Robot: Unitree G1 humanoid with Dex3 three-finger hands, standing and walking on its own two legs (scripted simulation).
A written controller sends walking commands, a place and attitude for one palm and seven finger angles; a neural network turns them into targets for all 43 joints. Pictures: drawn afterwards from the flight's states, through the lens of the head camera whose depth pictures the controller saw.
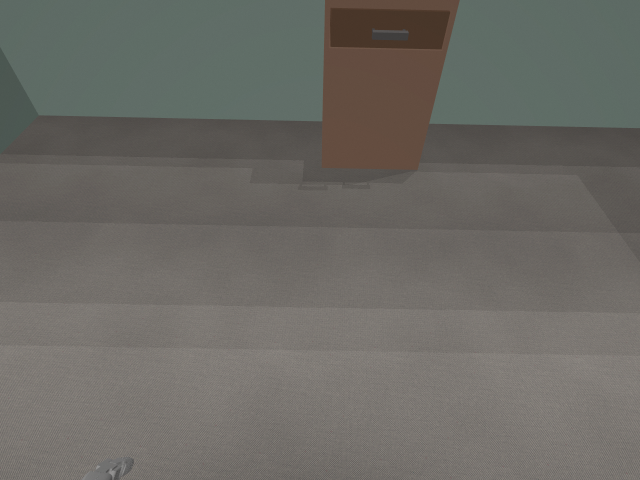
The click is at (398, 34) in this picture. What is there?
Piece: drawer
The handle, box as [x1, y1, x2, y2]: [372, 28, 408, 40]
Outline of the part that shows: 372,28 372,39 407,40 408,32 404,29 402,31 375,30 374,28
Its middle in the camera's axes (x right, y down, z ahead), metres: +0.27 -0.81 +1.53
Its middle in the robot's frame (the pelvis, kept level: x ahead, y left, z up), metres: +1.69 -0.20 -0.08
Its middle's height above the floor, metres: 0.69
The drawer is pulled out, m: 0.00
